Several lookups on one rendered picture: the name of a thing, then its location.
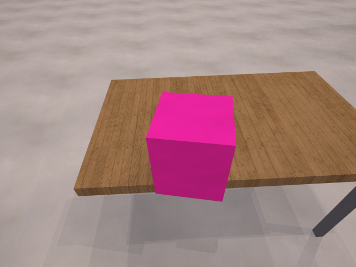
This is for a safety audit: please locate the table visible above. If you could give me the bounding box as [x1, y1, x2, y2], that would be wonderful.
[73, 71, 356, 237]

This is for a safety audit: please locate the carton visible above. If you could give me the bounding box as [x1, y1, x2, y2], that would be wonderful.
[146, 92, 236, 202]

